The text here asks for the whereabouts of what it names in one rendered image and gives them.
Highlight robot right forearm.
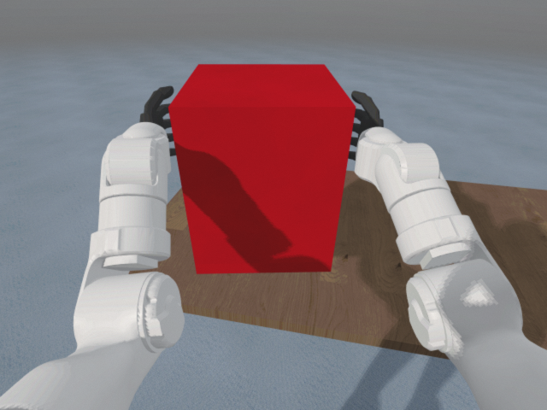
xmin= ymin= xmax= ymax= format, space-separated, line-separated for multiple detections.
xmin=355 ymin=127 xmax=523 ymax=329

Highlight robot left forearm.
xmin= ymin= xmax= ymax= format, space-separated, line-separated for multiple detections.
xmin=74 ymin=122 xmax=171 ymax=342

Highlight left robot hand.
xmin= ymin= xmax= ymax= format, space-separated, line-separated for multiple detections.
xmin=139 ymin=86 xmax=176 ymax=156

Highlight table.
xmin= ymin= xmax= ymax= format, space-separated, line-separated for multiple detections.
xmin=128 ymin=171 xmax=547 ymax=360

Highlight left robot upper arm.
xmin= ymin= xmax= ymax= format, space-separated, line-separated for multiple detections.
xmin=0 ymin=272 xmax=185 ymax=410

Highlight right robot upper arm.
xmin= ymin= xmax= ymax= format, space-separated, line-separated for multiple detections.
xmin=406 ymin=259 xmax=547 ymax=410

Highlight carton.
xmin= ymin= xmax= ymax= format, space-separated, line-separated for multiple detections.
xmin=168 ymin=64 xmax=356 ymax=274

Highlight right robot hand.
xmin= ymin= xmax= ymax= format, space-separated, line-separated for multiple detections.
xmin=348 ymin=91 xmax=384 ymax=161

